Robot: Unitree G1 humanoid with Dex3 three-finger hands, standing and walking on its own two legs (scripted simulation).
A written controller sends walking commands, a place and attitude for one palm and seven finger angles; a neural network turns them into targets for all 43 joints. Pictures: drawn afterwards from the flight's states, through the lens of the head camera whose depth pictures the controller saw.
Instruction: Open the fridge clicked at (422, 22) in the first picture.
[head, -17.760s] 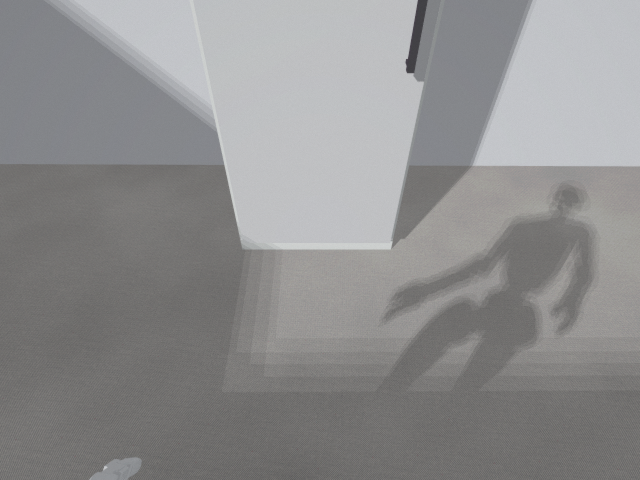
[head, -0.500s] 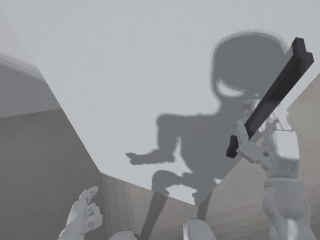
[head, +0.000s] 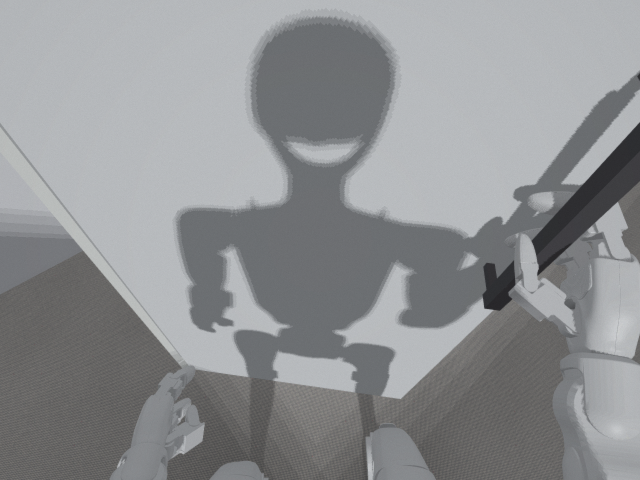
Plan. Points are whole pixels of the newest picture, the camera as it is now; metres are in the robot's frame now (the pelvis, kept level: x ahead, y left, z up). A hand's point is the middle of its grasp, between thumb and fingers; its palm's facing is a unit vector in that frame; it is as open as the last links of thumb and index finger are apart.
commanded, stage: walk backward, drawing the door open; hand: right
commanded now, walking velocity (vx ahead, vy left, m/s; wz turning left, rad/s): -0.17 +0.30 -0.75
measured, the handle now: (552, 219) +0.34 -0.18 +0.19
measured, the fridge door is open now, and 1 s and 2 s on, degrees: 48 71 70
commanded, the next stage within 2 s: stop walking and hold the door back in 0.54 s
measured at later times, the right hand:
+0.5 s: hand (499, 419) +0.17 -0.11 +0.16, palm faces +0.61 +0.74 -0.28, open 6.3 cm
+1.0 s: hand out of the picture +0.11 -0.08 +0.17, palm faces +0.75 +0.64 -0.18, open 5.6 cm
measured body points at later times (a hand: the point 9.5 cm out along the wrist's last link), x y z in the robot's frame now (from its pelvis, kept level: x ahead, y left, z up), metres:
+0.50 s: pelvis -0.02 +0.20 +0.01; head +0.04 +0.17 +0.45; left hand +0.22 +0.32 -0.09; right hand +0.13 -0.14 +0.18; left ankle +0.07 +0.36 -0.71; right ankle -0.03 -0.02 -0.72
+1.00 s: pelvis -0.07 +0.29 +0.01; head -0.05 +0.26 +0.46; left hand +0.22 +0.35 -0.07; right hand +0.07 -0.11 +0.18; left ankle +0.03 +0.41 -0.66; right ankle -0.10 +0.21 -0.72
